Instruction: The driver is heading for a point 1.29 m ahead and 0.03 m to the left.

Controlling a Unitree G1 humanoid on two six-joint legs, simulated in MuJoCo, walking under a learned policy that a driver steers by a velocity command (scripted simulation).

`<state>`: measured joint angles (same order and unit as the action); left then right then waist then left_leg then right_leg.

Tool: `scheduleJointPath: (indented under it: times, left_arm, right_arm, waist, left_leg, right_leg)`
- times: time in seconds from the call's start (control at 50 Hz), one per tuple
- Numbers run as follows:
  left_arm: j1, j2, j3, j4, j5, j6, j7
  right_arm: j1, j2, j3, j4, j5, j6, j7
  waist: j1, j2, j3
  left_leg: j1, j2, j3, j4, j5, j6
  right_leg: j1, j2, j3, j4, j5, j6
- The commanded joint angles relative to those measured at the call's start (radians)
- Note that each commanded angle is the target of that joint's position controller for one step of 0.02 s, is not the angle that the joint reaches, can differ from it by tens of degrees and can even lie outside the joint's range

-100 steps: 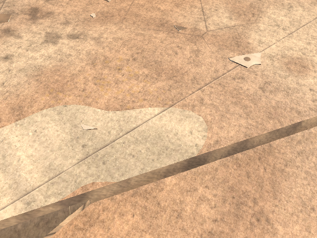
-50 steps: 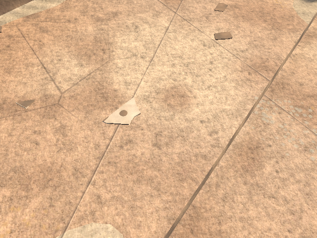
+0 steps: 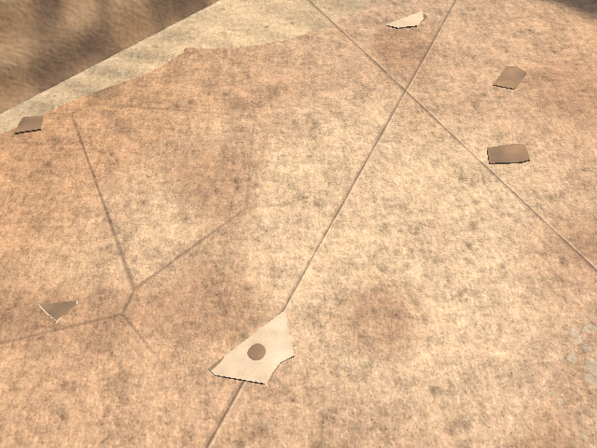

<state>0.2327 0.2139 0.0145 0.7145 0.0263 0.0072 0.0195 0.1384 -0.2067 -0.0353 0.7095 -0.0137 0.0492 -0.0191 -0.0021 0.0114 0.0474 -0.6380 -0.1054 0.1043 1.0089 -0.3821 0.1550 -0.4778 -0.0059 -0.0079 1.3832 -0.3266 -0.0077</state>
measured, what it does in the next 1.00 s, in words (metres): steps to the right: right foot, then left foot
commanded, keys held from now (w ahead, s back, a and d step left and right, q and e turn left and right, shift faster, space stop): q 0.38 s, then no key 0.14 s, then e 0.48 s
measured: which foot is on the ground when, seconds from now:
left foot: down 0.00-0.66, up 0.68-0.92, down 0.94-1.00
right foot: up 0.00-0.60, down 0.62-0.92, up 0.94-1.00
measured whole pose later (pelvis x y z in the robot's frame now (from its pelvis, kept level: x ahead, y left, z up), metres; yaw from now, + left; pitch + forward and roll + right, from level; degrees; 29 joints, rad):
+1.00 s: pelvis +0.10 -0.17 +0.02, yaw +8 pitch +1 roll +3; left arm 0.16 0.31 0.06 0.59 -0.03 0.10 0.06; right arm 0.25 -0.21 -0.03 0.67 -0.04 0.05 -0.10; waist -0.04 -0.04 0.02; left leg -0.45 -0.03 0.15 0.86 -0.65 0.15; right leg -0.60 0.15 0.19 1.33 -0.53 0.10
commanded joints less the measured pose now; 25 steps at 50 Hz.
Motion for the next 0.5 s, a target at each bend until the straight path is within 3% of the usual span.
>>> scheduleJointPath:
  times: [0.02, 0.04, 0.06, 0.1, 0.14, 0.22, 0.26, 0.4, 0.5]
  left_arm:
    - [0.1, 0.065, 0.016, -0.091, 0.024, 0.018, 0.019]
    - [0.042, 0.125, 0.046, -0.106, -0.03, 0.007, 0.039]
    - [0.048, 0.126, 0.047, -0.111, -0.034, 0.001, 0.051]
    - [0.025, 0.096, 0.039, -0.114, -0.022, -0.01, 0.061]
    - [-0.024, 0.085, 0.036, -0.13, -0.02, -0.009, 0.06]
    - [-0.106, 0.1, 0.039, -0.156, -0.032, -0.005, 0.047]
    - [-0.116, 0.116, 0.041, -0.158, -0.035, -0.005, 0.04]
    - [-0.163, 0.147, 0.04, -0.17, -0.042, -0.025, 0.023]
    - [-0.131, 0.13, 0.022, -0.169, -0.042, -0.025, 0.009]
  right_arm:
    - [-0.031, -0.075, -0.029, -0.051, -0.006, -0.027, -0.017]
    - [-0.062, -0.087, -0.024, -0.118, 0.014, -0.074, -0.01]
    - [-0.058, -0.101, -0.025, -0.107, 0.022, -0.098, -0.008]
    - [-0.009, -0.125, -0.029, -0.107, 0.031, -0.105, -0.021]
    - [0.043, -0.138, -0.028, -0.112, 0.034, -0.09, -0.038]
    - [0.076, -0.151, -0.022, -0.146, 0.035, -0.055, -0.062]
    - [0.079, -0.164, -0.021, -0.169, 0.027, -0.047, -0.069]
    - [0.106, -0.169, -0.015, -0.21, 0.024, -0.03, -0.09]
    - [0.075, -0.16, -0.009, -0.229, 0.027, -0.01, -0.09]
  waist:
    - [0.068, -0.009, -0.012]
    - [0.051, 0.019, -0.065]
    - [0.058, 0.033, -0.112]
    - [0.04, 0.027, -0.163]
    - [0.018, 0.026, -0.192]
    - [-0.006, 0.06, -0.181]
    - [-0.007, 0.088, -0.174]
    - [-0.017, 0.102, -0.158]
    - [-0.002, 0.115, -0.178]
  left_leg:
    - [0.044, 0.212, -0.478, -0.533, 0.291, 0.113]
    - [0.047, 0.219, -0.504, -0.575, 0.321, 0.125]
    - [0.11, 0.207, -0.487, -0.572, 0.36, 0.124]
    - [0.239, 0.199, -0.471, -0.561, 0.461, 0.13]
    - [0.354, 0.192, -0.481, -0.577, 0.45, 0.121]
    - [0.463, 0.196, -0.523, -0.601, 0.38, 0.12]
    - [0.501, 0.221, -0.584, -0.61, 0.35, 0.13]
    - [0.574, 0.247, -0.678, -0.576, 0.403, 0.149]
    - [0.516, 0.22, -0.662, -0.504, 0.397, 0.113]
  right_leg:
    - [-0.142, -0.015, 0.046, 0.028, 0.035, 0.012]
    - [-0.123, 0.026, 0.077, 0.104, 0.007, 0.031]
    - [-0.147, 0.016, 0.097, 0.077, 0.037, 0.043]
    - [-0.214, 0.025, 0.107, 0.049, 0.068, 0.065]
    - [-0.273, 0.03, 0.124, 0.007, 0.07, 0.083]
    - [-0.328, 0.041, 0.149, -0.089, 0.092, 0.125]
    - [-0.366, 0.05, 0.166, -0.042, 0.07, 0.134]
    - [-0.407, 0.065, 0.181, -0.078, 0.032, 0.139]
    - [-0.308, 0.03, 0.16, -0.295, 0.061, 0.137]
Velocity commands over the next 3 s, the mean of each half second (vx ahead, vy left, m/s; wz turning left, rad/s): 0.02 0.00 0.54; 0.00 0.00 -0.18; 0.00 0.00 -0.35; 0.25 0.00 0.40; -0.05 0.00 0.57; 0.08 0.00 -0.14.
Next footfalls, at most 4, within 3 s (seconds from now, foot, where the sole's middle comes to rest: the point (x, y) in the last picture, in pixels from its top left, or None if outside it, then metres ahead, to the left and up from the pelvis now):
0.62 right None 0.24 -0.22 -0.72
0.94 left None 0.15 -0.07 -0.70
1.22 right None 0.03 -0.36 -0.81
1.58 left None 0.07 -0.15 -0.81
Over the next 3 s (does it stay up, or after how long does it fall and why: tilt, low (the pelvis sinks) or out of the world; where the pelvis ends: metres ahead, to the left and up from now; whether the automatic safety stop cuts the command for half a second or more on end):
stays up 0.15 -0.32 -0.09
